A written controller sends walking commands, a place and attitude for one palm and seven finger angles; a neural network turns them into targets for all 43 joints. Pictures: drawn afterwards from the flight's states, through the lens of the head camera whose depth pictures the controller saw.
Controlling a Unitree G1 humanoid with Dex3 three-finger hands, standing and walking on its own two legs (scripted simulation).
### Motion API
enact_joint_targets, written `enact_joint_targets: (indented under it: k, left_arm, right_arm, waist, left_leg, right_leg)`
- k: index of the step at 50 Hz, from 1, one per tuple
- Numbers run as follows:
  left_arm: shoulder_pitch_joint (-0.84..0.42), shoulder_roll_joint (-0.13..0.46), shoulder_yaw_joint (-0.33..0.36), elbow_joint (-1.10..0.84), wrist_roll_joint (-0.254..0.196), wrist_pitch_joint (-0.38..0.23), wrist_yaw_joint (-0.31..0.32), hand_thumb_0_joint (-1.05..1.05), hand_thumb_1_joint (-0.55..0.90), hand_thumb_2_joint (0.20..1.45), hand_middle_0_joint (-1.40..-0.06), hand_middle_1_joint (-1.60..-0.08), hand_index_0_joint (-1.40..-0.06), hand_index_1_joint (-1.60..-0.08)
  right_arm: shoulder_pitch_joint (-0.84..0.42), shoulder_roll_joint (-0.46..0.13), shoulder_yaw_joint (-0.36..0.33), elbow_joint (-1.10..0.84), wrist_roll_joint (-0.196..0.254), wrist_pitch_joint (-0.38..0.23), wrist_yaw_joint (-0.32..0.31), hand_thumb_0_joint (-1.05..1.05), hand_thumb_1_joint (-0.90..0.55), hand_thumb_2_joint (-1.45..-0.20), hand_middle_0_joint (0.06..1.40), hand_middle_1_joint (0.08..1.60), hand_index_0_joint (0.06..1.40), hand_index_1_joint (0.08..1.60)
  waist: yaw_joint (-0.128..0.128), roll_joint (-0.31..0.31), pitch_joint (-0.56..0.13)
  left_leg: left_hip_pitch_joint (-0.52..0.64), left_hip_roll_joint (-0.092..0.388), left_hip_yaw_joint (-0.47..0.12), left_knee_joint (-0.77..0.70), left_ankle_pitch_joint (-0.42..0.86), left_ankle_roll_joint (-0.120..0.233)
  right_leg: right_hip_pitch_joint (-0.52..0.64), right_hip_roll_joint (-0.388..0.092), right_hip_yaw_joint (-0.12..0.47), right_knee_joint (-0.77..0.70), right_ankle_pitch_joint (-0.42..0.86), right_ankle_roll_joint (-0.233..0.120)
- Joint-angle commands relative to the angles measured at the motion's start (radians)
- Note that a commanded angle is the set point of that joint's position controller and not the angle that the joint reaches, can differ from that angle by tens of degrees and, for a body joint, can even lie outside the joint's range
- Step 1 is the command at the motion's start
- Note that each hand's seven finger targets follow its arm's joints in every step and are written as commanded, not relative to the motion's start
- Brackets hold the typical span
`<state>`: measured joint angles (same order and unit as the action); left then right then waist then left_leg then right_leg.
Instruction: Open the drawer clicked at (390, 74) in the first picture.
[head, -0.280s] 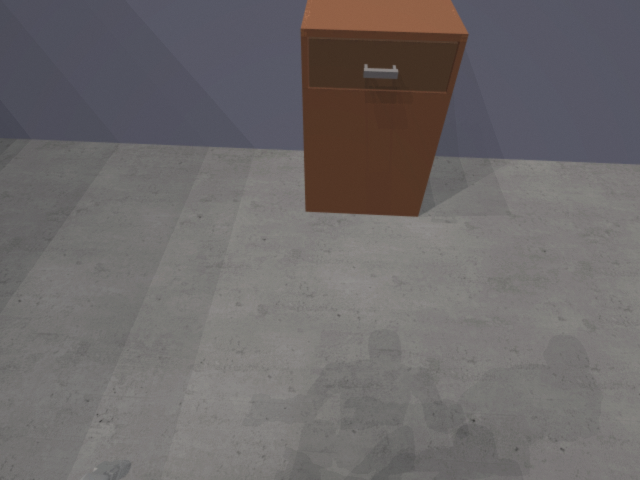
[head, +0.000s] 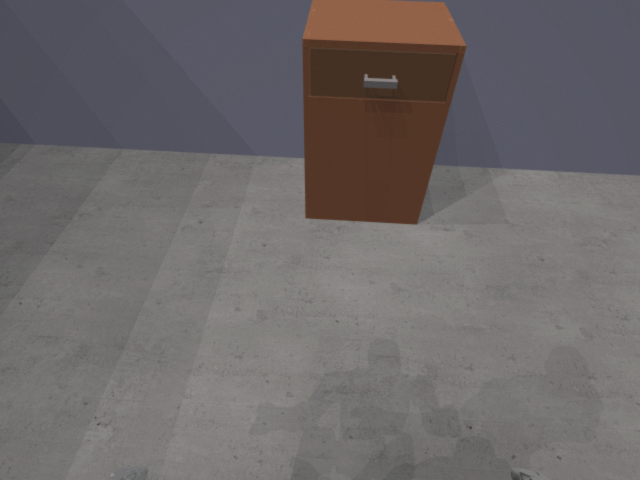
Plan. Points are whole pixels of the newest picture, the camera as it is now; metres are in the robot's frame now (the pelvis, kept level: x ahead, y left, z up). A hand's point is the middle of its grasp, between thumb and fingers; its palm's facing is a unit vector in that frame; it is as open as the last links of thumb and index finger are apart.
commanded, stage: stand and wait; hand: left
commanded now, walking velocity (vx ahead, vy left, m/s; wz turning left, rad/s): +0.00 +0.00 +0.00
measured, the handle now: (380, 80) +1.31 -0.12 -0.09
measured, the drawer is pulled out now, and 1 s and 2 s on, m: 0.00 0.00 0.00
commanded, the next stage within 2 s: look at it before walking up in 0.64 s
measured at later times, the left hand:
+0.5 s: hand out of the picture +0.06 +0.24 -0.15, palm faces -0.03 -0.94 -0.34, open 7.4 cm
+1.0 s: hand out of the picture +0.06 +0.24 -0.15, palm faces -0.04 -0.94 -0.33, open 7.3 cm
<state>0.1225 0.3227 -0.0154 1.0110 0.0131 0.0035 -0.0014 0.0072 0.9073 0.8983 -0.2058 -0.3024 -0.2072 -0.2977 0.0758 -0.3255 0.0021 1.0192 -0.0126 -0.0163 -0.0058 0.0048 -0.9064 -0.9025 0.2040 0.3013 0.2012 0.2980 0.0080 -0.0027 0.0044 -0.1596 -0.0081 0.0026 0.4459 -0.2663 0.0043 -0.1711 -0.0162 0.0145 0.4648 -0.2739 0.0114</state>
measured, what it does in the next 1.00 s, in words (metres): stands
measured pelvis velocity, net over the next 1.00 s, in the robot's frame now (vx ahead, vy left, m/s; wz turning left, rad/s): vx -0.02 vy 0.00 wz -0.01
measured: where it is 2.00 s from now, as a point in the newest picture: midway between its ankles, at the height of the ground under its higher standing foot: outside the picture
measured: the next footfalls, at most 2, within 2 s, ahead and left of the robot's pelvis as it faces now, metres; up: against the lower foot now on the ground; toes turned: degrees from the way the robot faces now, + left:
none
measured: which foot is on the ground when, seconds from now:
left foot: down 0.00-1.00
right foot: down 0.00-1.00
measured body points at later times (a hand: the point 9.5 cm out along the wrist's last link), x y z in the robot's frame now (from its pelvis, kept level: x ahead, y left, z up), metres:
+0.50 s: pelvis -0.02 -0.01 +0.00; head -0.01 -0.01 +0.45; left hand +0.06 +0.29 -0.13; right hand +0.05 -0.31 -0.13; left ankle -0.02 +0.12 -0.74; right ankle -0.01 -0.13 -0.74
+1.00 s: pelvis -0.02 +0.00 +0.01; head -0.01 +0.00 +0.45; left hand +0.06 +0.29 -0.13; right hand +0.06 -0.30 -0.13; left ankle -0.02 +0.12 -0.74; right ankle -0.02 -0.13 -0.74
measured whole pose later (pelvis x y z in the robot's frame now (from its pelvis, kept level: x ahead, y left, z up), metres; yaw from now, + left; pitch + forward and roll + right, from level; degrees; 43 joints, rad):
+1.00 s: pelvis -0.02 +0.00 +0.01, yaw -1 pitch -1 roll +0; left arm 0.14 0.34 -0.01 1.08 0.01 0.00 0.00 0.01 0.91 0.90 -0.21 -0.30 -0.21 -0.30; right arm 0.12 -0.34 0.00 1.12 0.00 -0.02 0.00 0.00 -0.91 -0.90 0.20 0.30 0.20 0.30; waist 0.00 -0.01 0.02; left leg -0.15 0.01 0.01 0.38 -0.21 0.00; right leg -0.16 0.00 0.02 0.39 -0.21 0.00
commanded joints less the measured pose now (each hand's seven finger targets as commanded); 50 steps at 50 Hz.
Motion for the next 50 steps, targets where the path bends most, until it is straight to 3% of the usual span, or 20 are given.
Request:
enact_joint_targets:
  k: [1, 27, 50]
  left_arm:
    - [-0.038, 0.222, 0.055, -0.062, -0.001, -0.027, 0.017, 0.0, 0.9, 0.9, -0.2, -0.3, -0.2, -0.3]
    - [-0.021, 0.228, 0.047, 0.006, -0.003, -0.029, 0.012, 0.0, 0.9, 0.9, -0.2, -0.3, -0.2, -0.3]
    - [-0.013, 0.22, 0.045, 0.011, -0.002, -0.031, 0.013, 0.0, 0.9, 0.9, -0.2, -0.3, -0.2, -0.3]
  right_arm:
    - [-0.036, -0.21, -0.049, -0.057, 0.0, -0.021, -0.011, 0.0, -0.9, -0.9, 0.2, 0.3, 0.2, 0.3]
    - [0.002, -0.215, -0.038, 0.027, 0.003, -0.017, -0.005, 0.0, -0.9, -0.9, 0.2, 0.3, 0.2, 0.3]
    - [-0.003, -0.216, -0.039, 0.033, 0.006, -0.023, -0.007, 0.0, -0.9, -0.9, 0.2, 0.3, 0.2, 0.3]
  waist:
    - [-0.009, -0.005, -0.076]
    - [-0.006, -0.004, -0.01]
    - [-0.005, 0.006, -0.037]
  left_leg:
    - [0.032, 0.114, -0.086, -0.066, 0.269, 0.034]
    - [0.003, 0.119, -0.098, -0.125, 0.126, 0.022]
    - [0.035, 0.13, -0.1, -0.133, 0.202, 0.024]
  right_leg:
    - [0.027, -0.097, 0.077, -0.064, 0.264, -0.045]
    - [-0.004, -0.103, 0.107, -0.151, 0.099, -0.045]
    - [0.02, -0.1, 0.096, -0.138, 0.195, -0.039]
